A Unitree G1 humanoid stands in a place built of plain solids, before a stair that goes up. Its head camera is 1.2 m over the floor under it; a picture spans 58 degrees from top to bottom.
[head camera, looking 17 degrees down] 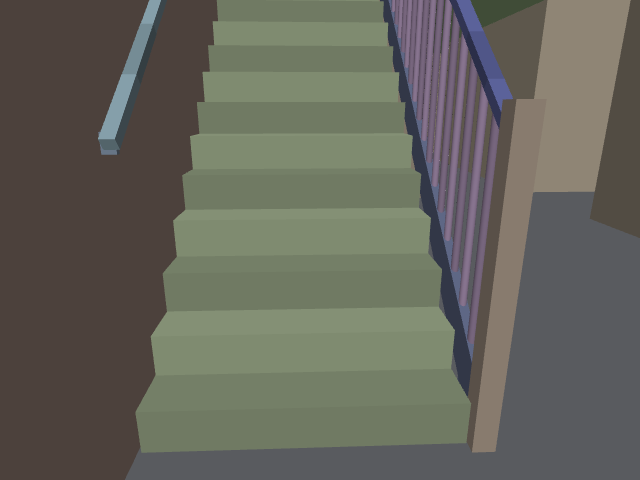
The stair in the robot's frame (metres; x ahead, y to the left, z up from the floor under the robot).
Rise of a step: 0.18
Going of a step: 0.22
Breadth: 1.20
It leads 2 degrees to the left of straight ahead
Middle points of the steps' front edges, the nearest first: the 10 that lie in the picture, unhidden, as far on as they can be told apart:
1.30 0.05 0.18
1.52 0.06 0.35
1.74 0.07 0.53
1.96 0.08 0.70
2.17 0.09 0.88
2.39 0.09 1.06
2.61 0.10 1.23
2.82 0.11 1.41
3.04 0.12 1.58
3.26 0.13 1.76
